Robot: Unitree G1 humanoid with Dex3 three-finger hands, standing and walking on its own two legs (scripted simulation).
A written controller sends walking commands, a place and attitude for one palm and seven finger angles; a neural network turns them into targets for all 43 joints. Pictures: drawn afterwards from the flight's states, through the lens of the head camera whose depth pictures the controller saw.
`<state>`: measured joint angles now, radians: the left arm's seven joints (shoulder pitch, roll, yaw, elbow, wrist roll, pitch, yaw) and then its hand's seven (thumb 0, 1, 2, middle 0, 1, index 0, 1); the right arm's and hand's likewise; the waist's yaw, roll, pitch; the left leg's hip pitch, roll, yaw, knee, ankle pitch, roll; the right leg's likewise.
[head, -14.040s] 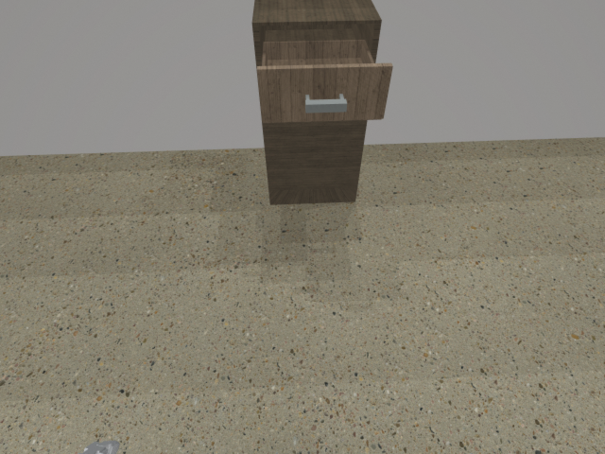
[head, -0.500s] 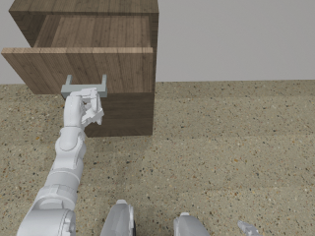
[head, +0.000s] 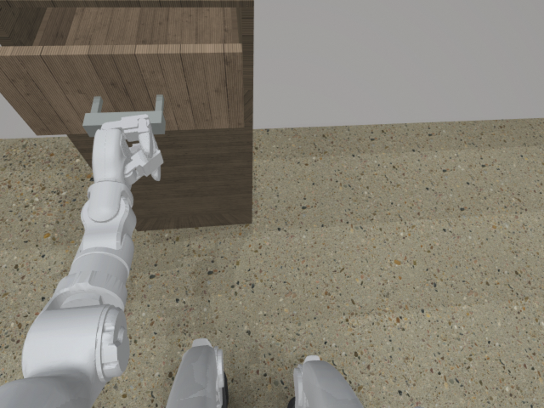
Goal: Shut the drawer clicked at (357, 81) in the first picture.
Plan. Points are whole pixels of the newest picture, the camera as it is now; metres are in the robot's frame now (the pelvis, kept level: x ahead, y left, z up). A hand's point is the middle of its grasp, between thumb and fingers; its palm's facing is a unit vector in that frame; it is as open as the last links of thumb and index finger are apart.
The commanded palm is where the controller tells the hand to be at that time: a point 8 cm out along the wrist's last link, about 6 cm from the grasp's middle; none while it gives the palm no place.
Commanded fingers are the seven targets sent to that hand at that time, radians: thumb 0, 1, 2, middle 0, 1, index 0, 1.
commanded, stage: push the drawer shut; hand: left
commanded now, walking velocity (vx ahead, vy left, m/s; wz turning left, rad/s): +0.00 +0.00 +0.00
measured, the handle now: (127, 112) +0.55 +0.21 +0.06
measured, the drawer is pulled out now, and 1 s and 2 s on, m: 0.11 0.00 0.00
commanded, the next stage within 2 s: pull the fist back off the drawer in 1.16 s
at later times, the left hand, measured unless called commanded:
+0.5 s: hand (158, 120) +0.54 +0.16 +0.06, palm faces +0.06 -1.00 -0.04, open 3.1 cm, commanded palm +0.53 +0.20 +0.06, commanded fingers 0.00 0.90 0.90 -1.40 -1.60 -1.40 -1.60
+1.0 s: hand (155, 99) +0.58 +0.17 +0.06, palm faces +0.05 -1.00 -0.03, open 3.1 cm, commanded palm +0.59 +0.19 +0.06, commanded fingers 0.00 0.90 0.90 -1.40 -1.60 -1.40 -1.60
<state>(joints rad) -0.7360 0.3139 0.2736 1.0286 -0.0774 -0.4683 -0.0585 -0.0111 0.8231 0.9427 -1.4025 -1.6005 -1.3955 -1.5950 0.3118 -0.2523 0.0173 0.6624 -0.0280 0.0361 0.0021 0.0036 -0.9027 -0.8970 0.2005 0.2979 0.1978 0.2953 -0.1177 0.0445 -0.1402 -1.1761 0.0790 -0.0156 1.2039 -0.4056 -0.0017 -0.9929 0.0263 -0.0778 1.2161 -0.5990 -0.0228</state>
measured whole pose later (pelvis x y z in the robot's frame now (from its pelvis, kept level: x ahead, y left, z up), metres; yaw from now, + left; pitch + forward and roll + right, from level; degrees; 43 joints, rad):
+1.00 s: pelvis +0.00 +0.01 -0.02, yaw -3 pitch +29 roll -7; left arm -1.15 0.57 0.41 1.27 0.05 -0.35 -0.08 0.03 0.74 0.92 -1.40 -1.60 -1.39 -1.59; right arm 0.39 -0.25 0.06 0.66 -0.07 0.07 0.03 0.00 -0.90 -0.90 0.20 0.30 0.20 0.30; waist -0.23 0.07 -0.12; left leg -1.39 0.10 -0.04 1.31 -0.43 0.02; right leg -1.18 0.05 -0.09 1.27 -0.60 -0.01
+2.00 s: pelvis +0.01 +0.01 -0.01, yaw -3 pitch +28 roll -5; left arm -1.00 0.49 0.40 1.12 -0.01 -0.34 -0.05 0.02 0.89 0.90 -1.40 -1.60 -1.39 -1.59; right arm 0.39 -0.25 0.04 0.65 -0.06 0.05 0.04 0.00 -0.90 -0.90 0.20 0.30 0.20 0.30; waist -0.20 0.07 -0.12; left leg -1.31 0.10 -0.02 1.25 -0.43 0.01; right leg -1.11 0.06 -0.07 1.22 -0.59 -0.01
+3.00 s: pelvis +0.05 +0.00 +0.11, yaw +1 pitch -2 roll +0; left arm 0.22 0.30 0.15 -0.11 -0.08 -0.05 0.08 0.01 0.89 0.90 -1.40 -1.60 -1.40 -1.59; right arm 0.15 -0.24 0.06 0.58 0.02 0.02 -0.09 0.01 -0.90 -0.90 0.20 0.30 0.20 0.30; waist 0.04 0.06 0.00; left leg -0.22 0.03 0.04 0.44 -0.18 -0.01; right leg -0.05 0.00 -0.03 0.41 -0.32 -0.01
